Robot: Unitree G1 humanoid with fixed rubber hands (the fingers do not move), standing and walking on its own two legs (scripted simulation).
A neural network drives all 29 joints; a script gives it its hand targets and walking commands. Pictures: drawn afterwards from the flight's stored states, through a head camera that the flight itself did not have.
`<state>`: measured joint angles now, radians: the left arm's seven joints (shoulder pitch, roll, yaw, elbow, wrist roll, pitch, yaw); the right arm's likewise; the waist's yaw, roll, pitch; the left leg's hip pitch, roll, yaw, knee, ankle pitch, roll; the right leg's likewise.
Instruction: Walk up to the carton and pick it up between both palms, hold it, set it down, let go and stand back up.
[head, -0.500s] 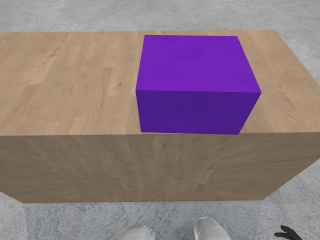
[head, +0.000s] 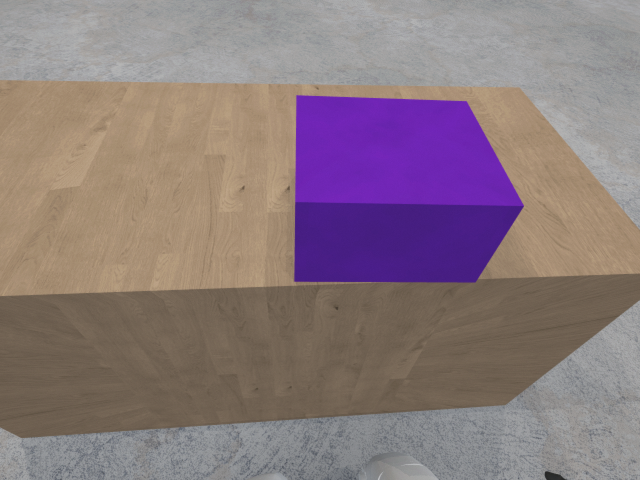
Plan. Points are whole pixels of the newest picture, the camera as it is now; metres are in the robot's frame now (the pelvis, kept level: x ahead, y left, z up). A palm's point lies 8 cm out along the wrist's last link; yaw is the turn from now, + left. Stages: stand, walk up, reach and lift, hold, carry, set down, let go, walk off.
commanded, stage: walk up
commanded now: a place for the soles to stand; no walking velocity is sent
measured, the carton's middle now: (384, 187) +0.53 -0.11 +0.05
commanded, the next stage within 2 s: stand in 1.58 s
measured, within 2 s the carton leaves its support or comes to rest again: neither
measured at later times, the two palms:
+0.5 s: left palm out of the picture +0.04 +0.22 -0.11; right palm out of the picture +0.05 -0.38 -0.12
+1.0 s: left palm out of the picture +0.05 +0.23 -0.13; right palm out of the picture +0.05 -0.35 -0.11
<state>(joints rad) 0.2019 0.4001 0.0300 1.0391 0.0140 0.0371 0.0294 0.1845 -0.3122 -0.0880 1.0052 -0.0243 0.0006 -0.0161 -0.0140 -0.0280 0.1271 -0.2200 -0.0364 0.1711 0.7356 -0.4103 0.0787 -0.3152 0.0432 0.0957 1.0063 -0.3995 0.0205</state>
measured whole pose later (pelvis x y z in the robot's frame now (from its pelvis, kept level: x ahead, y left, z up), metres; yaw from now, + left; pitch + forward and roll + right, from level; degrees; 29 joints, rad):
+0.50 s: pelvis -0.01 -0.09 +0.00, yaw -2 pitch -7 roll +3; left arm 0.20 0.37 0.02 1.06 0.01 0.00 0.02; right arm 0.16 -0.31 -0.08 1.01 -0.02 0.00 0.00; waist 0.01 -0.03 0.13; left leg -0.24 -0.01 0.17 0.73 -0.40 0.02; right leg -0.19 0.01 0.09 0.80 -0.49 -0.03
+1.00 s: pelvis -0.02 -0.05 +0.00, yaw -2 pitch -7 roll +0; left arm 0.15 0.34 0.01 1.06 0.01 -0.02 0.04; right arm 0.13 -0.31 -0.05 1.03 -0.02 0.01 0.00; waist 0.00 -0.04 0.13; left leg -0.25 -0.01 0.10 0.73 -0.36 0.06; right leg -0.18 0.01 0.09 0.74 -0.44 -0.01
